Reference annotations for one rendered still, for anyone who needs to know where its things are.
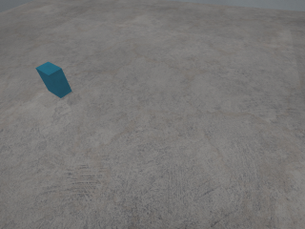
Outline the carton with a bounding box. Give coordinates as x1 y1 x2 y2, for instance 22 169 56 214
35 62 72 98

